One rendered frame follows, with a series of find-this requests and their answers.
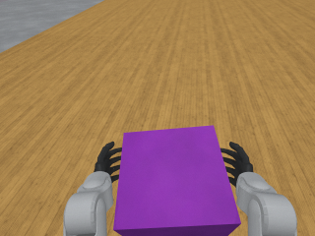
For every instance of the carton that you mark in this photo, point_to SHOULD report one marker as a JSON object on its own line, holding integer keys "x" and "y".
{"x": 173, "y": 182}

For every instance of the robot right hand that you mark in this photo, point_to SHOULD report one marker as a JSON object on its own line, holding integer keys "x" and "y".
{"x": 241, "y": 163}

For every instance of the robot left hand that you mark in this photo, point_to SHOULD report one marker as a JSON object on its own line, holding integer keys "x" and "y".
{"x": 104, "y": 160}

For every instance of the left robot forearm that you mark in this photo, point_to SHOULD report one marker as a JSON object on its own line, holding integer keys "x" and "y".
{"x": 85, "y": 212}

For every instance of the right robot forearm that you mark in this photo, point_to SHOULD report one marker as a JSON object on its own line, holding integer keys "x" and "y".
{"x": 268, "y": 213}

